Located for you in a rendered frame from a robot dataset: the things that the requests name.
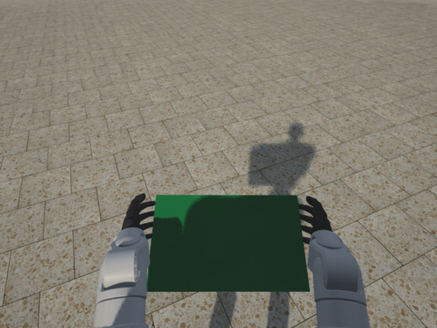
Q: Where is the right robot forearm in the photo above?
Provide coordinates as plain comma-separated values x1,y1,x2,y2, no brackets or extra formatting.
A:
307,230,370,328

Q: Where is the carton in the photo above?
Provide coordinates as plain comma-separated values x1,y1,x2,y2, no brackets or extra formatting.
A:
147,195,310,292

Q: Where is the left robot hand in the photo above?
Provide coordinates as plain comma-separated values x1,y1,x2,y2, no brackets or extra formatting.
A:
122,193,155,240

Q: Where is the right robot hand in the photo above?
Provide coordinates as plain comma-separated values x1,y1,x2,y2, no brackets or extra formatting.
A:
298,196,332,245

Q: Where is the left robot forearm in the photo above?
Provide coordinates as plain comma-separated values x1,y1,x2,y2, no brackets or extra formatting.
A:
94,228,150,328

